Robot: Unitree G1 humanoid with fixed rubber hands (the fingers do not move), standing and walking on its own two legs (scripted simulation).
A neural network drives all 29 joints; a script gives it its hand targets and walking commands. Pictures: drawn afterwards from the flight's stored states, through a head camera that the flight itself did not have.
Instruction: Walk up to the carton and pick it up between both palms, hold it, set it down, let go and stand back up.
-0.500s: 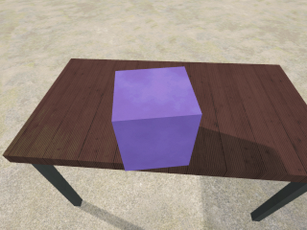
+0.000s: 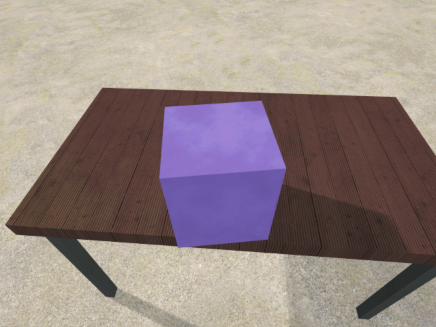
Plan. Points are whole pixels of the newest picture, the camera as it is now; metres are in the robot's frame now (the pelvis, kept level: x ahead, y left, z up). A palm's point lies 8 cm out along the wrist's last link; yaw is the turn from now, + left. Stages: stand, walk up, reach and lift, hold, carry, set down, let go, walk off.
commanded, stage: walk up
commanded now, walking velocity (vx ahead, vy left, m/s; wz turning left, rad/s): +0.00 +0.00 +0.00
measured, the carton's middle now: (218, 176) +0.45 +0.02 +0.02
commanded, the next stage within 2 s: reach and lift in 1.04 s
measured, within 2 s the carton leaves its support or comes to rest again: neither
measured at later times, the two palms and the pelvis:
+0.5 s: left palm out of the picture +0.01 +0.22 -0.13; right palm out of the picture +0.03 -0.24 -0.13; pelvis +0.00 -0.01 +0.00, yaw +2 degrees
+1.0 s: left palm out of the picture +0.00 +0.22 -0.14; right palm out of the picture +0.03 -0.26 -0.13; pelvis +0.00 -0.02 +0.00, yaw +5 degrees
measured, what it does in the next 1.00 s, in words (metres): stands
